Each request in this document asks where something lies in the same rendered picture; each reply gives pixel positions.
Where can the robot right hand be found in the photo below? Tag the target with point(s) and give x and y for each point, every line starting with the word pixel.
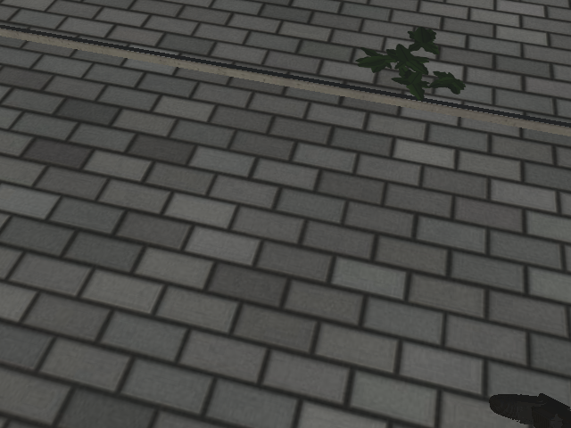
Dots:
pixel 542 411

